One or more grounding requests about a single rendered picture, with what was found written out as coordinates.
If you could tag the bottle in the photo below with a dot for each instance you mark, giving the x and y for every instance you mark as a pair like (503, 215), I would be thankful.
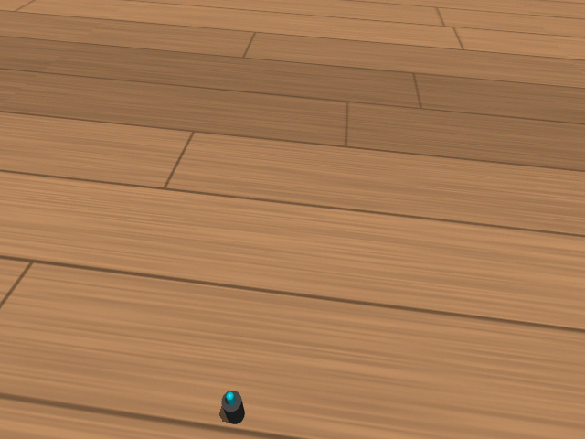
(233, 407)

